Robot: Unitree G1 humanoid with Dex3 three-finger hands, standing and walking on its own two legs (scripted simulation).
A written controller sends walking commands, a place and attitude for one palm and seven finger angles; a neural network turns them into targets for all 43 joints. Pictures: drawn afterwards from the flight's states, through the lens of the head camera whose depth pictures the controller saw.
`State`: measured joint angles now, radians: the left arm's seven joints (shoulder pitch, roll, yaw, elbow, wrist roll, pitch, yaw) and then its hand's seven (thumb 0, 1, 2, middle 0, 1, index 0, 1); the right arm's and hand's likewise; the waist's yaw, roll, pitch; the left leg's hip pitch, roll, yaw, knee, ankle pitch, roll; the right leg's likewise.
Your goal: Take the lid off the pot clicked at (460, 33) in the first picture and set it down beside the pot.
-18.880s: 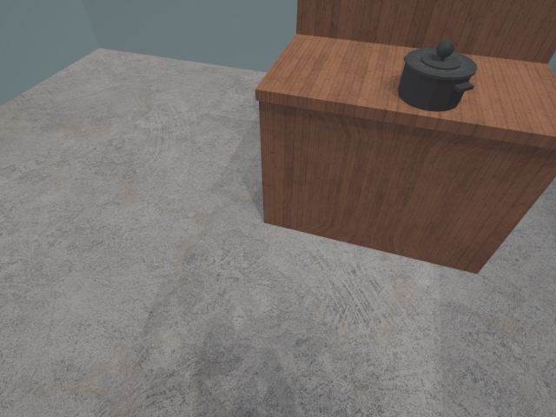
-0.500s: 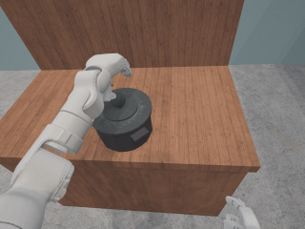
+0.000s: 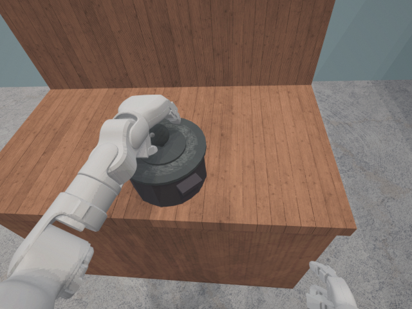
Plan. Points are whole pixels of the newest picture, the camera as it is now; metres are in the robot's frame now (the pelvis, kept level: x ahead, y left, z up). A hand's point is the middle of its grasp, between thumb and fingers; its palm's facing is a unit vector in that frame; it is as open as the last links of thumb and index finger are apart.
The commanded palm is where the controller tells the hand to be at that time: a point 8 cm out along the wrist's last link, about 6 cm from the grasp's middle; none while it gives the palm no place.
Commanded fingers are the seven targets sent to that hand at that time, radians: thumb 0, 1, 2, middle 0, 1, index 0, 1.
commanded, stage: lower the open fingers around the knob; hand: left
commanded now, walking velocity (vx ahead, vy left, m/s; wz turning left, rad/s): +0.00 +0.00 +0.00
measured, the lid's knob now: (158, 134) +0.45 +0.12 +0.09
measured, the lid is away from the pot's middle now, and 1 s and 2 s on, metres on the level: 0.00 0.00 0.00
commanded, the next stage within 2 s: close the fingers and squeeze the knob in 0.48 s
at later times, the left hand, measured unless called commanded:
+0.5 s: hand (154, 140) +0.42 +0.12 +0.11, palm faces -0.29 -0.05 -0.96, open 10.4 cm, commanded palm +0.41 +0.13 +0.17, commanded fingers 0.00 -0.36 1.49 -0.82 -0.08 -0.82 -0.08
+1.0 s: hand (151, 139) +0.42 +0.12 +0.11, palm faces -0.27 -0.05 -0.96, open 9.5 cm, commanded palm +0.40 +0.13 +0.17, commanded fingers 0.00 0.02 1.13 -0.64 -0.77 -0.64 -0.77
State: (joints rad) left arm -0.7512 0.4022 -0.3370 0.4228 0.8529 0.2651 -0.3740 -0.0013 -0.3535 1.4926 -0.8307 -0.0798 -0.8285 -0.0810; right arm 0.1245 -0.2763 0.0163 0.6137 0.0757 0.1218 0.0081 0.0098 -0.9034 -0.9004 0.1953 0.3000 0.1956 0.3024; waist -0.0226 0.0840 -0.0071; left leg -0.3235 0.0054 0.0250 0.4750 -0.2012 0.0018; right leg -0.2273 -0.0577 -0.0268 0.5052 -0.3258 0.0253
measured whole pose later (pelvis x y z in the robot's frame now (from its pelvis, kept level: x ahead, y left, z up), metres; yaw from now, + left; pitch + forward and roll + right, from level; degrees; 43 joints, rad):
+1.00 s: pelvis +0.00 +0.00 +0.00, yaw +0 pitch +3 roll +1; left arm -0.75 0.38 -0.32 0.54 0.86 0.27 -0.30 0.00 -0.10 1.18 -0.67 -0.56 -0.67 -0.56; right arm 0.13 -0.26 0.03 0.63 0.08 0.14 0.00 0.01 -0.90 -0.90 0.20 0.30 0.20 0.30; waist -0.03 0.08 -0.03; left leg -0.34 0.01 0.03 0.49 -0.20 0.00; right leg -0.25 -0.05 -0.02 0.51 -0.32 0.02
